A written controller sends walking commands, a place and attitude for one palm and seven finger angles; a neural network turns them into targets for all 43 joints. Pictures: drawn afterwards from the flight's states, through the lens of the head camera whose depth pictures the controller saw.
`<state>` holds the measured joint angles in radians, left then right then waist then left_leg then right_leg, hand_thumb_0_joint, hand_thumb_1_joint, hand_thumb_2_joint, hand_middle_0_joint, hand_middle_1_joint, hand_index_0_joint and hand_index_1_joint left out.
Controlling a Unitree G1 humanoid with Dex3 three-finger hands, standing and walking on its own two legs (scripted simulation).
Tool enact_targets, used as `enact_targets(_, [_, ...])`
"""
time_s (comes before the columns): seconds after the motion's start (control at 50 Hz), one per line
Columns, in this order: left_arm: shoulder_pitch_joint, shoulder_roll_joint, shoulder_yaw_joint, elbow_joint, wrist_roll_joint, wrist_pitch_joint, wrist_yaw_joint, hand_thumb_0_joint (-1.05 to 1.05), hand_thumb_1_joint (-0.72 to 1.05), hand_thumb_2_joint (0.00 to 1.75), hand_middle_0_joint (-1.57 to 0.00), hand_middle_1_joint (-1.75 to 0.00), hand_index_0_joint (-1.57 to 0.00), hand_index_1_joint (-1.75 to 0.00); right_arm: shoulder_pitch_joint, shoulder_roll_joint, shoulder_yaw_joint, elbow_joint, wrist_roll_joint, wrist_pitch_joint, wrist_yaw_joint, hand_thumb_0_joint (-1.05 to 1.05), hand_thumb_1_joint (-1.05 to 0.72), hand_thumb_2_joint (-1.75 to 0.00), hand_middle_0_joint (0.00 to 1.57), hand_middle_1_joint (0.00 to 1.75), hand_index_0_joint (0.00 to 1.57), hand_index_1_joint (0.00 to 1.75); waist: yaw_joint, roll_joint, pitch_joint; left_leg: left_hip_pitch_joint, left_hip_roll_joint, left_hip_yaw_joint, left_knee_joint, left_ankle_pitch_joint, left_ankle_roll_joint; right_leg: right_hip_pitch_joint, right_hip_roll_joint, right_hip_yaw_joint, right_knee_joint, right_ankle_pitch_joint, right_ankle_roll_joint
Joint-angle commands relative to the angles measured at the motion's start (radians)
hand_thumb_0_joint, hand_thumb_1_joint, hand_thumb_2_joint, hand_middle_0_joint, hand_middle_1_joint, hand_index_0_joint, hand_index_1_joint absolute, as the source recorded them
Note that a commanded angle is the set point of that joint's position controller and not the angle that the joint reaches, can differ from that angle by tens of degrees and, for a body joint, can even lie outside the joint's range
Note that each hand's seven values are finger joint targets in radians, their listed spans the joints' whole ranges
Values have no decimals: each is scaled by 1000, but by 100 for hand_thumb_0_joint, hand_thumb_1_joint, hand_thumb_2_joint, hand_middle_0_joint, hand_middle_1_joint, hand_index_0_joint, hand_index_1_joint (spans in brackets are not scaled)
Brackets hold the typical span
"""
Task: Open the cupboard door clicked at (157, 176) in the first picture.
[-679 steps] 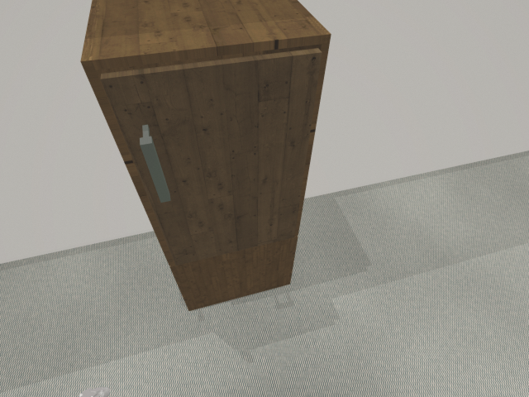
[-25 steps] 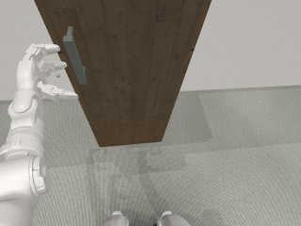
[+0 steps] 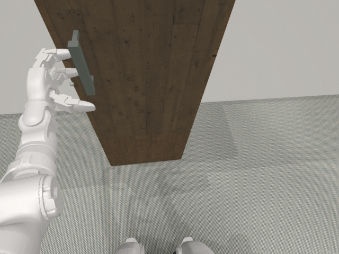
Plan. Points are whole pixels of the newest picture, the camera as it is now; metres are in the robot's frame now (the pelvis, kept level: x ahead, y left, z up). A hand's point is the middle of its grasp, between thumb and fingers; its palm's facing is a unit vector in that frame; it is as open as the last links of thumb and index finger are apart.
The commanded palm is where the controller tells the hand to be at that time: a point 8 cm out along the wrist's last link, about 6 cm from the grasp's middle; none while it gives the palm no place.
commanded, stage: slide the fingers in behind the handle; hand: left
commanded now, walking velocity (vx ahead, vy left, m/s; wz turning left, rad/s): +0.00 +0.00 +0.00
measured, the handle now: (84, 65) +0.54 +0.18 +0.09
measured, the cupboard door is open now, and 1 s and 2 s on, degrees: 0 0 0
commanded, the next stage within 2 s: close the thumb around the handle in 1.16 s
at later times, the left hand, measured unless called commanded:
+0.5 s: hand (85, 82) +0.49 +0.17 +0.09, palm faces +0.07 -1.00 +0.02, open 14.0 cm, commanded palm +0.46 +0.21 +0.09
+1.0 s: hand (94, 84) +0.49 +0.15 +0.09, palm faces +0.09 -1.00 -0.01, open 14.1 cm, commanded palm +0.46 +0.19 +0.09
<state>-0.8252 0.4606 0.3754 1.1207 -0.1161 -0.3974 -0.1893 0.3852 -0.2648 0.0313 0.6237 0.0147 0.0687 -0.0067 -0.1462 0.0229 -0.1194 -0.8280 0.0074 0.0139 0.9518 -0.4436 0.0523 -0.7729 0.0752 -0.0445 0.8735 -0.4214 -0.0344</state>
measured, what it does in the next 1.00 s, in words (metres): stands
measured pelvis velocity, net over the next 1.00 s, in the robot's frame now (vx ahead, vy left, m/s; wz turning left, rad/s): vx -0.01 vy -0.01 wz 0.02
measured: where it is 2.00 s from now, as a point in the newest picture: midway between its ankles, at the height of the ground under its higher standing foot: outside the picture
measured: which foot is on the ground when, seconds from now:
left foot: down 0.00-1.00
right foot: down 0.00-1.00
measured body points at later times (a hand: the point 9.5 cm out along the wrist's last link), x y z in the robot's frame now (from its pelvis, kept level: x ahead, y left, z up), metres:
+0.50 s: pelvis +0.00 +0.00 +0.00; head +0.09 +0.02 +0.44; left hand +0.48 +0.22 +0.09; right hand +0.01 -0.26 -0.11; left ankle +0.00 +0.08 -0.69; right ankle -0.01 -0.10 -0.69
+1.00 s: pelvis -0.01 -0.01 +0.00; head +0.09 +0.01 +0.44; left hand +0.48 +0.21 +0.09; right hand +0.01 -0.27 -0.12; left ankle +0.00 +0.08 -0.69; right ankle -0.01 -0.10 -0.69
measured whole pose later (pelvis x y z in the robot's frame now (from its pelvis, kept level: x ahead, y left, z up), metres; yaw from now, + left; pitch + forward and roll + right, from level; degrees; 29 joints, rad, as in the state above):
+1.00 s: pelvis -0.01 -0.01 +0.00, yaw +1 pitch +18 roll -2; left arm -0.89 0.36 0.29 1.16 -0.09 -0.41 -0.04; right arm 0.39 -0.27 0.02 0.65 0.00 0.04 0.02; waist -0.15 0.03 -0.12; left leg -0.84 0.00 0.01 0.96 -0.43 0.04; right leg -0.79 0.07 -0.05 0.90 -0.42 -0.04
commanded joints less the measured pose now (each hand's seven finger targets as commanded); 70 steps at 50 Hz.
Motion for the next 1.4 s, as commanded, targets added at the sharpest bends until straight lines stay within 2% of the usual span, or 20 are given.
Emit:
enact_targets(0.0, [-444,247,13,-213,-19,-62,-6,0,-50,30,-30,-120,-30,-120,143,-175,-64,-63,-2,-14,-8,0,-90,-90,20,30,20,30,-3,88,-424,352,7,-69,-84,432,-20,155,-7,33,-81,379,12])
enact_targets(0.04, [-441,236,9,-236,-25,-60,-8,0,-50,30,-30,-120,-30,-120,141,-175,-67,-62,-1,-14,-7,0,-90,-90,20,30,20,30,3,124,-448,390,10,-70,-83,458,-25,133,-6,28,-81,383,12])
enact_targets(0.12, [-448,208,-9,-185,-30,-46,-6,0,-50,30,-30,-120,-30,-120,147,-175,-65,-50,-1,-15,-7,0,-90,-90,20,30,20,30,-13,90,-379,356,11,-75,-91,422,-23,107,-5,25,-90,356,13])
enact_targets(0.2, [-486,172,-37,-208,-30,-53,9,0,-50,30,-30,-120,-30,-120,154,-175,-68,-47,-6,-20,-3,0,-90,-90,20,30,20,30,-23,95,-391,384,12,-86,-89,421,-25,80,-4,20,-87,332,10])
enact_targets(0.32, [-461,160,-30,-226,-14,-77,44,0,-50,30,-30,-120,-30,-120,152,-174,-73,-44,-12,-25,8,0,-90,-90,20,30,20,30,1,127,-445,429,16,-95,-80,487,-39,63,-4,13,-67,344,6])
enact_targets(0.34, [-474,137,-48,-231,-14,-74,51,0,-50,30,-30,-120,-30,-120,152,-171,-73,-44,-14,-25,12,0,-90,-90,20,30,20,30,-10,119,-446,427,15,-90,-78,480,-37,65,-3,13,-69,345,10])
enact_targets(0.4, [-439,188,4,-227,-7,-70,72,0,-50,30,-30,-120,-30,-120,161,-176,-75,-49,-15,-20,12,0,-90,-90,20,30,20,30,9,83,-453,396,11,-85,-81,490,-34,113,-4,14,-63,373,8])
enact_targets(0.44, [-426,134,-33,-245,-3,-67,81,0,-50,30,-30,-120,-30,-120,146,-165,-74,-59,-12,-19,16,0,-90,-90,20,30,20,30,11,106,-448,409,10,-75,-82,501,-36,105,-4,14,-67,381,10])
enact_targets(0.54, [-448,85,-67,-257,-2,-73,99,0,-50,30,-30,-120,-30,-120,142,-161,-77,-59,-13,-20,21,0,-90,-90,20,30,20,30,-8,64,-412,388,9,-72,-86,458,-30,107,-2,17,-77,375,13])
enact_targets(0.58, [-429,110,-41,-233,1,-72,104,0,-50,30,-30,-120,-30,-120,142,-164,-76,-58,-14,-21,20,0,-90,-90,20,30,20,30,5,50,-395,365,5,-73,-93,423,-31,114,-3,18,-80,352,10])
enact_targets(0.64, [-477,53,-91,-205,9,-73,112,0,-50,30,-30,-120,-30,-120,138,-159,-75,-47,-15,-26,21,0,-90,-90,20,30,20,30,-18,59,-352,364,7,-81,-97,380,-32,66,-6,14,-83,308,10])
enact_targets(0.74, [-517,-4,-141,-208,20,-91,130,0,-50,30,-30,-120,-30,-120,137,-159,-79,-36,-20,-39,25,0,-90,-90,20,30,20,30,-28,77,-380,400,7,-99,-91,354,-36,21,-7,11,-79,263,6])
enact_targets(0.86, [-527,86,-75,-167,25,-84,143,0,-50,30,-30,-120,-30,-120,142,-168,-74,-34,-21,-41,19,0,-90,-90,20,30,20,30,-23,30,-398,319,-6,-77,-86,318,-22,93,-13,29,-83,287,12])
enact_targets(0.98, [-549,85,-86,-161,22,-82,129,0,-50,30,-30,-120,-30,-120,137,-164,-69,-40,-17,-45,14,0,-90,-90,20,30,20,30,-29,55,-384,300,-10,-68,-89,294,-19,103,-14,36,-90,284,12])
enact_targets(1.06, [-560,84,-87,-189,19,-97,125,0,-50,30,-30,-120,-30,-120,141,-165,-71,-37,-21,-49,15,0,-90,-90,20,30,20,30,-29,92,-433,344,-5,-72,-79,335,-23,90,-13,34,-80,305,12])
enact_targets(1.12, [-527,79,-85,-160,17,-90,122,0,-50,30,-30,-120,-30,-120,149,-167,-72,-34,-19,-47,18,0,-90,-90,20,30,20,30,-32,56,-418,324,-6,-67,-75,342,-19,98,-12,34,-82,320,15])
enact_targets(1.14, [-525,132,-47,-156,19,-84,124,0,-50,30,-30,-120,-30,-120,153,-172,-71,-33,-21,-44,16,0,-90,-90,20,30,20,30,-21,52,-413,296,-7,-64,-76,333,-18,123,-13,40,-83,326,15])
enact_targets(1.18, [-543,136,-51,-174,21,-80,120,0,-50,30,-30,-120,-30,-120,156,-170,-72,-36,-18,-41,14,0,-90,-90,20,30,20,30,-25,43,-424,287,-10,-60,-79,331,-15,151,-14,45,-86,343,16])
enact_targets(1.24, [-521,98,-70,-215,15,-90,116,0,-50,30,-30,-120,-30,-120,150,-162,-73,-42,-18,-40,17,0,-90,-90,20,30,20,30,-13,110,-464,357,-7,-62,-74,405,-23,130,-11,36,-74,380,11])
enact_targets(1.38, [-467,101,-56,-209,9,-85,114,0,-11,47,-33,-124,-33,-124,153,-161,-76,-45,-17,-32,19,0,-90,-90,20,30,20,30,-10,45,-432,322,-9,-49,-76,420,-16,175,-9,41,-82,432,17])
